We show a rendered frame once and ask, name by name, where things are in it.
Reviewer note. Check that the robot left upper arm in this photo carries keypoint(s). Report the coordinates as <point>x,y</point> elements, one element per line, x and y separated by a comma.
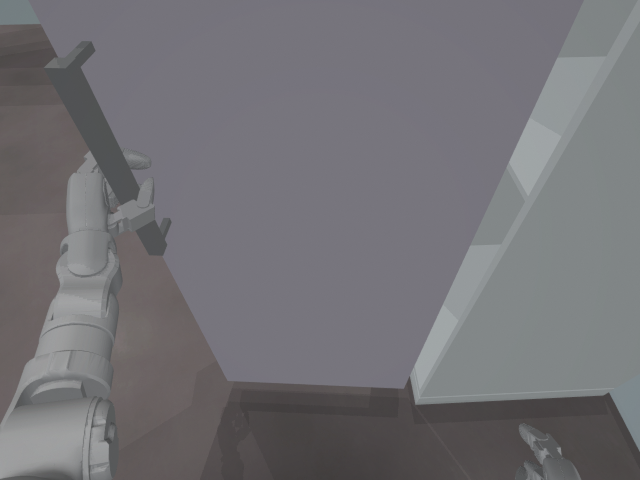
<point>73,439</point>

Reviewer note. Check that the robot left forearm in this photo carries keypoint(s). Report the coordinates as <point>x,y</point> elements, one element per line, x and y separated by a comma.
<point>72,359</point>

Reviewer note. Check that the robot right hand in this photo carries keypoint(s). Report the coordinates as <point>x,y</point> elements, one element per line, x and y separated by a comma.
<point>548,453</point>

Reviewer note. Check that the fridge door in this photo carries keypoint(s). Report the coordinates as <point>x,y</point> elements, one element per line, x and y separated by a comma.
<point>325,164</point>

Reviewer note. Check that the handle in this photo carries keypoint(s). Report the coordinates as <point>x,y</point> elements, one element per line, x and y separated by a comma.
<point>75,92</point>

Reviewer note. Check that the robot left hand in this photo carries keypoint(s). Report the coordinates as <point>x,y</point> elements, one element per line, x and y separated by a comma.
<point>90,198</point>

